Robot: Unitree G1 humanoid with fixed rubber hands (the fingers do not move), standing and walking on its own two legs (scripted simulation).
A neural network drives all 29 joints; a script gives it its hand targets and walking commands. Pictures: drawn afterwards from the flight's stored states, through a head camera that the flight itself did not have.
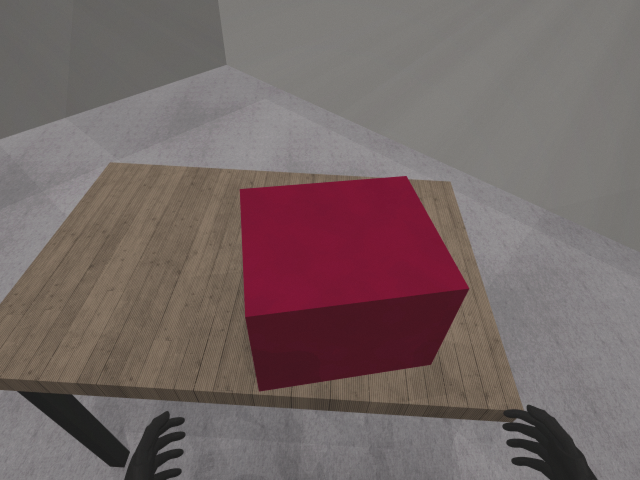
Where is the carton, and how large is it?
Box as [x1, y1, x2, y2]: [240, 176, 468, 390]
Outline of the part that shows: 406,176 240,189 245,318 259,390 406,368 431,363 468,287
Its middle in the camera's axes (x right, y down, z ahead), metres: +0.03 +0.07 +0.65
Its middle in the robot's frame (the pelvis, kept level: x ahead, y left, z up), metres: +0.45 -0.01 -0.03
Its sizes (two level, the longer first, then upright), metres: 0.292 0.252 0.213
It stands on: a table, 0.63 m high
